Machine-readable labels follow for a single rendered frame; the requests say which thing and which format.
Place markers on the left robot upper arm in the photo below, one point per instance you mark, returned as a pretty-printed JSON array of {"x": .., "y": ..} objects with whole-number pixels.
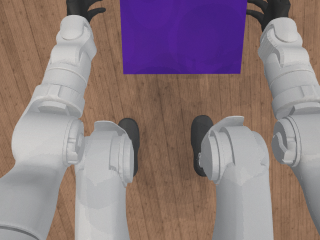
[{"x": 45, "y": 145}]

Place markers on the carton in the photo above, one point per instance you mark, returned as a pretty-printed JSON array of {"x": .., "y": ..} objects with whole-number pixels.
[{"x": 182, "y": 36}]

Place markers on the robot right thigh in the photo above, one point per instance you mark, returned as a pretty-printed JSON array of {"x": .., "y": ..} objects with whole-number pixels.
[{"x": 243, "y": 197}]

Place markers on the robot right foot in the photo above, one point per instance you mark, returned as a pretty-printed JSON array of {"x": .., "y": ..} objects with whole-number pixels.
[{"x": 199, "y": 128}]

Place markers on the right robot upper arm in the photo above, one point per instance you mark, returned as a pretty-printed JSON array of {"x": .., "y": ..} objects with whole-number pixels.
[{"x": 296, "y": 143}]

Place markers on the left robot forearm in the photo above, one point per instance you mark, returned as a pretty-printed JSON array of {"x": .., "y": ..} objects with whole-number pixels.
[{"x": 66, "y": 76}]

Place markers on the robot left hand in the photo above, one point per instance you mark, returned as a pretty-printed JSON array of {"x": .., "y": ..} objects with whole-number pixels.
[{"x": 80, "y": 8}]

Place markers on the right robot forearm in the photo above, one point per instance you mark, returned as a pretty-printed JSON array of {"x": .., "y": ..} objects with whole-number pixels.
[{"x": 290, "y": 76}]

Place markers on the robot right hand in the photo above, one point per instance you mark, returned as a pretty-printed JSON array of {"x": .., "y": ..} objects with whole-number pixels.
[{"x": 272, "y": 10}]

